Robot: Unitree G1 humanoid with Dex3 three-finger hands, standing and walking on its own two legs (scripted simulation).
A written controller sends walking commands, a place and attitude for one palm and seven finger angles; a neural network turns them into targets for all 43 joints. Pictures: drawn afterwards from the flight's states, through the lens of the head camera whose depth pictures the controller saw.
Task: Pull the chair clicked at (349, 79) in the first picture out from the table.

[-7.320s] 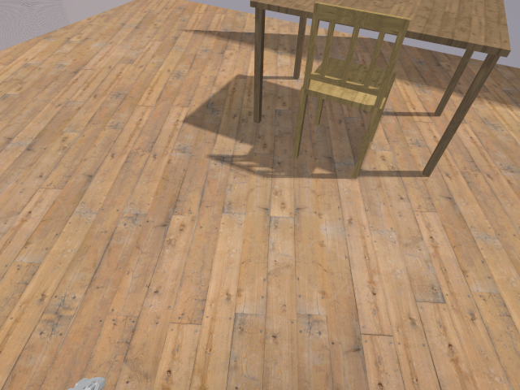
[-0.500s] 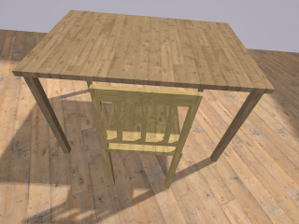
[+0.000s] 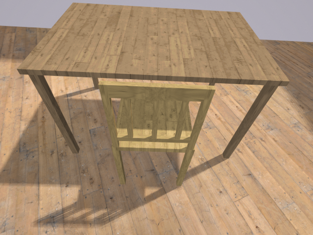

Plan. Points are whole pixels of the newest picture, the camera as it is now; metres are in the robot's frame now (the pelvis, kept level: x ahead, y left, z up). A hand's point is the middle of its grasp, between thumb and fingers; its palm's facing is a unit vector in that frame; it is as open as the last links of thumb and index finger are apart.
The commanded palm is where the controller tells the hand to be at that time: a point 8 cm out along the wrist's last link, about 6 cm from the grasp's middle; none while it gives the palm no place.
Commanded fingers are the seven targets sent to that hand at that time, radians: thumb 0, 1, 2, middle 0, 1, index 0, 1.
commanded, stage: look again from close up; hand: left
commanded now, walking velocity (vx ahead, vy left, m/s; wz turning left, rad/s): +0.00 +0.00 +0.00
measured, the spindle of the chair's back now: (155, 119) +0.55 +0.04 -0.11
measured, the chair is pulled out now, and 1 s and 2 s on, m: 0.00 0.00 0.00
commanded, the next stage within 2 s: shuffle to correct the standing spot in 1.14 s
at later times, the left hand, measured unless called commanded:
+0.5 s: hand out of the picture -0.02 +0.12 -0.18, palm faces +0.02 -0.99 -0.15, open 7.4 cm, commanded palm none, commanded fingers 0.00 0.90 0.90 -0.20 -0.30 -0.20 -0.30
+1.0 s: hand out of the picture +0.01 +0.12 -0.17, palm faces +0.01 -0.99 -0.16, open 7.4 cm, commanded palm none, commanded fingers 0.00 0.90 0.90 -0.20 -0.30 -0.20 -0.30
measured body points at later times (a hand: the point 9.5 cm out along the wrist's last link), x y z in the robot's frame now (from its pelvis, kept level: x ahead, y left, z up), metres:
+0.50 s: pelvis +0.00 -0.03 +0.00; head +0.01 -0.03 +0.45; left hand -0.02 +0.17 -0.16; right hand -0.01 -0.25 -0.16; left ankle +0.05 +0.06 -0.74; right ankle +0.02 -0.17 -0.74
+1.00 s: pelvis +0.02 -0.03 +0.00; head +0.03 -0.03 +0.45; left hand +0.01 +0.18 -0.16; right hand +0.01 -0.25 -0.16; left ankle +0.05 +0.06 -0.74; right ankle +0.02 -0.17 -0.74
